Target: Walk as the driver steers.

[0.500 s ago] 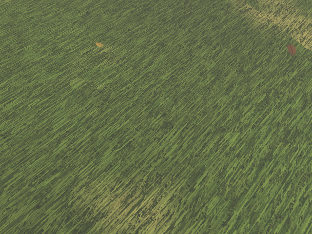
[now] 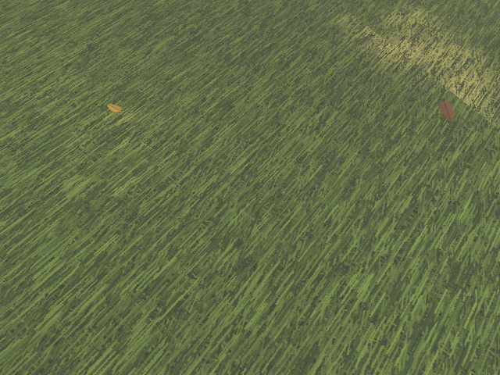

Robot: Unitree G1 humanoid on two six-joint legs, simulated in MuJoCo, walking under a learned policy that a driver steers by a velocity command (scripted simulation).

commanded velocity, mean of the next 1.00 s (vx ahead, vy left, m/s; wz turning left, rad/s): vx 0.50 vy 0.00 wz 0.00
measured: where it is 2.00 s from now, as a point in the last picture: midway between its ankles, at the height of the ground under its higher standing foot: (258, 255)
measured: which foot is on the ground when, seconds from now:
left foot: down 0.00-0.32, up 0.34-0.84, down 0.86-1.00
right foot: up 0.00-0.28, down 0.30-0.86, up 0.88-1.00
